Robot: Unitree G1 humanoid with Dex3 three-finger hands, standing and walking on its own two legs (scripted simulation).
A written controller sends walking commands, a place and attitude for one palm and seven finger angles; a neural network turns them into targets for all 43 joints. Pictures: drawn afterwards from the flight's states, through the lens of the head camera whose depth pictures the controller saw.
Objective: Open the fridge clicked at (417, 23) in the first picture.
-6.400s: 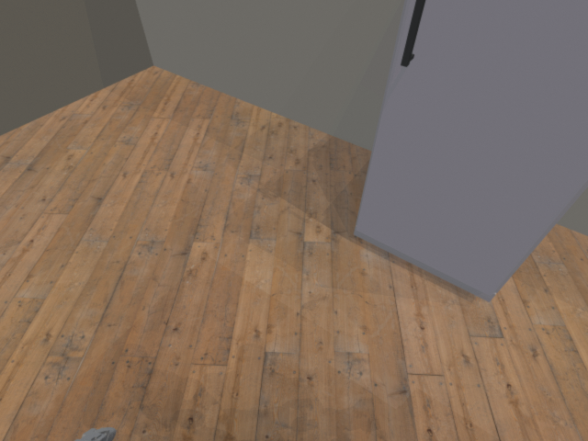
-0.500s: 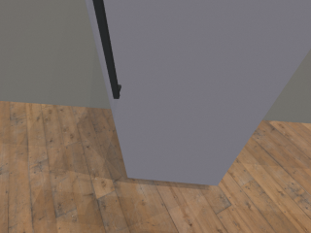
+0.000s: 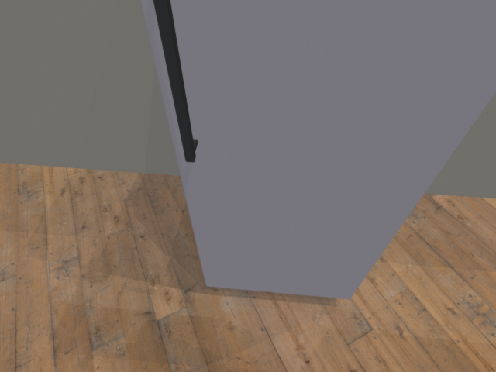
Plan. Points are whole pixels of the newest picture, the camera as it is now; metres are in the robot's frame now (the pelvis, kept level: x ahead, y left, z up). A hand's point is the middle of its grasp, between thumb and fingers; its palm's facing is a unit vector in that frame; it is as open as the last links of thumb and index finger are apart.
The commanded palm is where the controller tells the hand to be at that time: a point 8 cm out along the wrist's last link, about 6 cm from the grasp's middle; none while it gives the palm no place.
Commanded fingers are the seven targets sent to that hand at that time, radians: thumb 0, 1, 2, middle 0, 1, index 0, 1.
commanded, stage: look again from close up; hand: left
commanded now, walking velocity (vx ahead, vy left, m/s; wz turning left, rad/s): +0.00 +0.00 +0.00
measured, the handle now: (177, 65) +0.50 +0.15 +0.25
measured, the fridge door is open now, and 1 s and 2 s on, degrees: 0 0 0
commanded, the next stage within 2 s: raise the hand to about handle height in 0.26 s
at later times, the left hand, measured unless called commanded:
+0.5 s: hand (120, 357) +0.15 +0.21 -0.05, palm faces +0.26 -0.95 -0.14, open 7.5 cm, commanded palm +0.10 +0.26 -0.05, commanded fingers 0.00 0.71 0.82 -0.21 -0.42 -0.21 -0.42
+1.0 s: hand (91, 339) +0.15 +0.23 +0.03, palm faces -0.02 -1.00 -0.08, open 9.9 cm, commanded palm +0.13 +0.29 +0.04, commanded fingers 0.00 0.13 0.57 -0.25 -0.80 -0.25 -0.80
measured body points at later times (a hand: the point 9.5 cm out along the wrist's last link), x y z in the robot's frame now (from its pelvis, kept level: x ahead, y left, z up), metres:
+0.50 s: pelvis -0.02 +0.01 -0.01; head -0.01 +0.00 +0.44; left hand +0.13 +0.26 -0.04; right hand +0.08 -0.24 -0.13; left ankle +0.00 +0.14 -0.74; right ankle -0.04 -0.08 -0.74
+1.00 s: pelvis -0.05 +0.02 -0.04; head -0.03 +0.02 +0.40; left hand +0.15 +0.28 +0.04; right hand +0.15 -0.19 -0.11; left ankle +0.00 +0.14 -0.74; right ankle -0.04 -0.08 -0.74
